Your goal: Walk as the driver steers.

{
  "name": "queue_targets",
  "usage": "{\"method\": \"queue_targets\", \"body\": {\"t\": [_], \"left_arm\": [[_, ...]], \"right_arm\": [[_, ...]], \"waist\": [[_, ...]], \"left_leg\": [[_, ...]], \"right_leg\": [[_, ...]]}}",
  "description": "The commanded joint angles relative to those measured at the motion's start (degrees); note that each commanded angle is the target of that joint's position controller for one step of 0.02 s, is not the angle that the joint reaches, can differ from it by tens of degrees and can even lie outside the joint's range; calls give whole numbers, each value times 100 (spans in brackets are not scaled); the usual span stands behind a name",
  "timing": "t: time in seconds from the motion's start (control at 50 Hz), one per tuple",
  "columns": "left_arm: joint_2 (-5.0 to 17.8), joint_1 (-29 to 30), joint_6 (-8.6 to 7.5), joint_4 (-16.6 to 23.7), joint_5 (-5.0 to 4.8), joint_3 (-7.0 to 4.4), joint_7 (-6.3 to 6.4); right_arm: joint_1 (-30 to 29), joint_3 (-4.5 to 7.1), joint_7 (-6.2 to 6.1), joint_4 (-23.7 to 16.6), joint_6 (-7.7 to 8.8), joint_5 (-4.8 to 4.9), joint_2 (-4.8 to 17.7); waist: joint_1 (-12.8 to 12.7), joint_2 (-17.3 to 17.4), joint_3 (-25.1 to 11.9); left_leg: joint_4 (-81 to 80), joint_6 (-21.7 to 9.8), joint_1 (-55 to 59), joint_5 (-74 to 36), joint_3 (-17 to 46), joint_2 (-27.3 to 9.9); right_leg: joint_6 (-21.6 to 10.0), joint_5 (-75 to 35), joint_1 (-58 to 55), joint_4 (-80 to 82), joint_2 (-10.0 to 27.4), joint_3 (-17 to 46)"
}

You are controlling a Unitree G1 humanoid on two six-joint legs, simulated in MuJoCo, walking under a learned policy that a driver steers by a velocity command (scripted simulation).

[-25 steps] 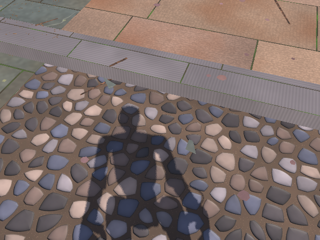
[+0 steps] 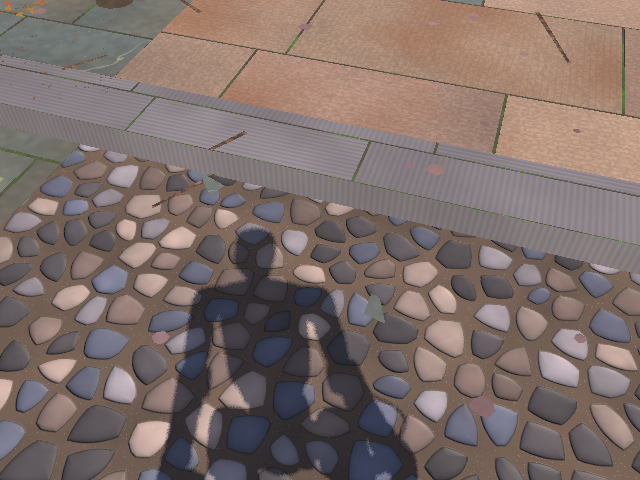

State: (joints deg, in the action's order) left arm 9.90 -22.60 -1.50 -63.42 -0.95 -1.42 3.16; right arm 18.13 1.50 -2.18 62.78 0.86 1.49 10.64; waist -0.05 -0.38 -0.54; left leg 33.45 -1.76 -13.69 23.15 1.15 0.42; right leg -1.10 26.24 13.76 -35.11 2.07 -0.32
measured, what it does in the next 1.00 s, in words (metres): walks ahead: left foot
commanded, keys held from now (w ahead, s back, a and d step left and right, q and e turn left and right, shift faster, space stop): w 0.60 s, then w+e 0.40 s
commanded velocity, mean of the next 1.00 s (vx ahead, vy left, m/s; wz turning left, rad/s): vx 0.44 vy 0.00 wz -0.13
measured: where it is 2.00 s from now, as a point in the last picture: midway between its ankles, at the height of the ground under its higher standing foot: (416, 297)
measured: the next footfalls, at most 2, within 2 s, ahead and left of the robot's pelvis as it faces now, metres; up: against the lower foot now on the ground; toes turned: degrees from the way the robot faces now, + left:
left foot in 0.54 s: +0.42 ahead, +0.10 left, +0.00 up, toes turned +2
right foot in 1.10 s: +0.71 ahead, -0.17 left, +0.00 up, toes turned -17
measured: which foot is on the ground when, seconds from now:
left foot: down 0.00-0.12, up 0.14-0.52, down 0.54-1.00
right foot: down 0.00-0.56, up 0.58-1.00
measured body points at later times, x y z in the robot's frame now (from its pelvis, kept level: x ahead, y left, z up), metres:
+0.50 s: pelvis +0.20 -0.01 -0.01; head +0.24 -0.02 +0.44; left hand +0.05 +0.21 -0.13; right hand +0.45 -0.22 -0.10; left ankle +0.38 +0.10 -0.71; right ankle -0.01 -0.12 -0.73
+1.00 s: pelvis +0.49 -0.01 +0.00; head +0.51 -0.03 +0.45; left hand +0.69 +0.20 -0.11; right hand +0.44 -0.27 -0.15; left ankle +0.38 +0.10 -0.73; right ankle +0.65 -0.18 -0.69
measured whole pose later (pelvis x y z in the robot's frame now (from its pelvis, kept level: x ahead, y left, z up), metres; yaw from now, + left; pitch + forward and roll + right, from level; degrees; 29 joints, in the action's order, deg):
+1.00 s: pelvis +0.49 -0.01 +0.00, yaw -10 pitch +2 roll +3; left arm 12.6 -7.5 -3.6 -48.6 -1.2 -3.5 -1.5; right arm 18.8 2.8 -0.9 59.0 5.7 0.0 13.6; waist 3.5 -1.6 0.1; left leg 11.6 -0.9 4.6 17.8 -12.1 2.5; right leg -3.0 -2.5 39.2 -39.2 6.1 0.4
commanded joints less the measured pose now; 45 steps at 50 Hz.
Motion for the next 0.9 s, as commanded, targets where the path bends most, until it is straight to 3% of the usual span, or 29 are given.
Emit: {"method": "queue_targets", "body": {"t": [0.02,0.04,0.06,0.1,0.12,0.14,0.16,0.18,0.2,0.24,0.26,0.3,0.36,0.42,0.46,0.5,0.52,0.54,0.56,0.58,0.6,0.62,0.64,0.66,0.68,0.7,0.74,0.82,0.9], "left_arm": [[133,69,-277,363,-36,-19,-109],[137,132,-344,422,-59,-19,-160],[154,43,-402,427,-86,-31,-199],[147,-888,-461,122,-102,-66,-212],[607,-1701,-470,-127,-50,-215,-188],[1485,-2368,-516,-217,-54,-443,-267],[1143,-2136,-576,-124,80,-318,-288],[836,-1712,-606,17,97,-236,-292],[738,-1394,-596,129,71,-193,-328],[493,-1220,-485,166,58,-84,-351],[377,-1307,-418,150,81,-41,-333],[423,-1300,-344,220,122,-17,-259],[760,-1081,-348,417,139,-53,-152],[968,-1235,-404,351,25,-149,-128],[995,-1169,-404,340,2,-197,-138],[1127,-1027,-338,371,61,-265,-147],[1116,-909,-276,412,96,-265,-155],[1087,-744,-266,525,126,-233,-179],[315,-1312,-341,648,177,-32,-265],[124,-1428,-531,554,1,38,-330],[651,-751,-641,779,-186,-116,-342],[821,-220,-668,940,-259,-153,-305],[828,-17,-623,950,-216,-204,-234],[771,-113,-511,907,-148,-269,-176],[597,-323,-393,858,-140,-270,-160],[467,-402,-303,834,-143,-268,-148],[513,-129,-207,994,-110,-307,-126],[641,711,-249,1321,-39,-361,-192],[493,1594,-308,1627,-10,-265,-360]], "right_arm": [[779,242,47,-31,190,60,1008],[711,257,53,-77,220,61,1040],[427,244,56,-195,246,45,1011],[-505,214,82,-533,249,110,951],[-920,141,102,-716,297,104,632],[-995,81,94,-985,445,66,376],[-1009,121,103,-982,555,66,568],[-800,125,168,-915,618,110,570],[-696,127,217,-843,655,106,544],[-982,223,276,-927,687,38,687],[-1028,219,322,-952,661,39,582],[-1277,156,398,-1053,583,25,340],[-2261,23,423,-1444,534,6,133],[-2656,37,455,-1682,508,59,395],[-2691,96,481,-1783,537,58,602],[-2041,254,465,-1667,557,52,905],[-1107,391,428,-1384,542,74,1131],[-105,507,370,-1108,499,64,1369],[794,633,326,-945,465,-129,1934],[785,513,361,-859,456,-157,1619],[92,402,388,-910,491,-74,1239],[-514,319,394,-1041,523,-54,945],[-925,253,432,-1084,580,-98,748],[-1114,211,456,-1050,633,-153,590],[-1100,203,462,-960,647,-190,545],[-992,211,449,-868,664,-194,557],[-837,242,387,-737,704,-206,737],[-516,269,221,-642,694,-241,935],[-204,268,117,-640,645,-186,1100]], "waist": [[240,1040,879],[194,1111,919],[16,1053,979],[-613,803,1068],[-904,-184,900],[-980,-1894,600],[-751,-1320,621],[-480,-792,814],[-357,-531,758],[-291,-359,793],[-289,-483,729],[-265,-461,737],[-364,-442,988],[-323,-623,1089],[-168,-608,966],[260,-846,302],[715,-891,-261],[1163,-814,-819],[922,637,-1909],[813,1297,-2524],[675,1025,-1350],[483,529,-625],[241,52,-252],[-2,129,-107],[-143,341,-51],[-185,418,53],[-226,476,318],[-71,272,450],[233,169,540]], "left_leg": [[-1929,-1041,51,2571,2205,-1362],[-2151,-1217,-220,2535,2690,-1633],[-2173,-1207,-517,2318,2665,-1658],[-1534,-754,-1557,1514,1600,-1057],[55,-306,-2404,484,526,-408],[2017,14,-3316,258,-385,242],[3149,-86,-3790,637,186,27],[3749,-209,-4076,260,329,-211],[3892,-283,-4132,-181,258,-366],[3478,-315,-4116,-766,54,-619],[3269,-279,-3932,-908,-72,-638],[2613,-153,-3592,-1324,-299,-579],[880,-8,-2548,-2160,-581,-282],[149,-126,-2147,-2409,-535,-200],[-206,-315,-1960,-2365,-493,-121],[-168,-520,-1020,-2104,-624,173],[-176,-676,84,-2056,-702,338],[-90,-901,1706,-2038,-217,-99],[-305,-1794,3938,-1090,2440,-1793],[-1612,-2179,4110,-324,4601,-2446],[-1834,-1776,3172,-133,3860,-2122],[-1939,-1504,2060,-597,2781,-1970],[-2115,-1298,1089,-1211,2038,-1763],[-2285,-1114,471,-1463,1412,-1504],[-2436,-1043,95,-1447,1058,-1383],[-2577,-1050,-159,-1497,804,-1327],[-2814,-1095,-357,-1652,426,-1314],[-2861,-1026,186,-2172,-66,-1326],[-2865,-841,642,-2418,-622,-1308]], "right_leg": [[-186,180,1417,-578,-282,-419],[-304,36,1243,-823,-206,-274],[-440,68,947,-683,-154,-200],[-641,-227,-721,925,-179,-134],[-758,-196,-1765,1504,477,971],[-1376,-265,-2501,2390,1786,3322],[-1562,-633,-2450,2446,2138,4025],[-1424,-1134,-2438,2316,2007,3424],[-1258,-1506,-2422,2318,1732,2754],[-926,-2705,-2382,2429,1353,1675],[-832,-3039,-2291,2470,1194,1324],[-815,-3323,-1907,2619,987,850],[-822,-3081,-861,3006,765,421],[-855,-3190,-1059,3153,1020,386],[-741,-4150,-1584,2803,1161,291],[-588,-6278,-2028,1802,1224,161],[-465,-6959,-1885,730,1062,5],[-297,-6255,-835,-632,876,-26],[21,-2800,1307,-3147,-79,-51],[-4,473,2149,-4483,-613,825],[-153,251,2754,-4838,-206,900],[-240,-294,2715,-4652,125,711],[-250,-709,2367,-4290,387,603],[-265,-950,1940,-3940,581,626],[-279,-1024,1619,-3756,653,656],[-280,-1023,1531,-3630,673,629],[-229,-1325,1858,-3354,703,661],[-120,-2550,2741,-2221,629,807],[-112,-3336,2651,-879,505,262]]}}
Velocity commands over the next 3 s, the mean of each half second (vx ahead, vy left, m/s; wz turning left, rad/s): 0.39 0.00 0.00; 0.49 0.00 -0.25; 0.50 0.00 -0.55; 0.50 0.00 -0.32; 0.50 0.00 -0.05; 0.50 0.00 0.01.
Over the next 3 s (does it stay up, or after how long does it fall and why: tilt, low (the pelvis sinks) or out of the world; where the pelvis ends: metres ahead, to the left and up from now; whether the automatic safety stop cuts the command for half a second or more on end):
stays up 1.43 -0.47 0.11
